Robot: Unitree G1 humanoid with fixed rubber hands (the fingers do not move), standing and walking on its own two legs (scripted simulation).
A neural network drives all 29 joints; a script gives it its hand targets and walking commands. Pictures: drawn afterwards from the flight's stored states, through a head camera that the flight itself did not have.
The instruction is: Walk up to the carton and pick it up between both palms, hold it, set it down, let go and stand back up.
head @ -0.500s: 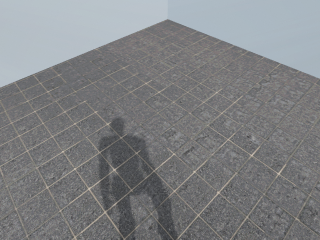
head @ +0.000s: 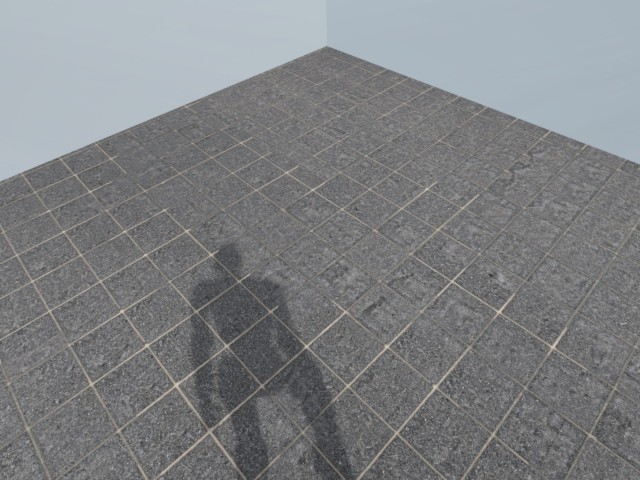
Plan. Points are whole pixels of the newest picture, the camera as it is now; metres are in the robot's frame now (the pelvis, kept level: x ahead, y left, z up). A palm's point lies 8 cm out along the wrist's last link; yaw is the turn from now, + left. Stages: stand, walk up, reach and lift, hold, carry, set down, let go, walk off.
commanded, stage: stand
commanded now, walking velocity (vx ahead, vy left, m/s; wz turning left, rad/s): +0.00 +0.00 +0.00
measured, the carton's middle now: out of the picture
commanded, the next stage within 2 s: none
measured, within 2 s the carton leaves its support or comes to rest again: neither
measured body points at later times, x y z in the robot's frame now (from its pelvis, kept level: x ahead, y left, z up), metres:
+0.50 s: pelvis -0.01 +0.00 +0.00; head +0.00 +0.00 +0.45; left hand -0.04 +0.19 -0.16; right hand -0.07 -0.19 -0.16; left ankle -0.05 +0.15 -0.74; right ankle -0.05 -0.10 -0.74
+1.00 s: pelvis -0.01 -0.01 +0.00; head +0.00 -0.02 +0.45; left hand -0.04 +0.19 -0.16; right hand -0.05 -0.20 -0.17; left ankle -0.05 +0.15 -0.74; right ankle -0.05 -0.10 -0.74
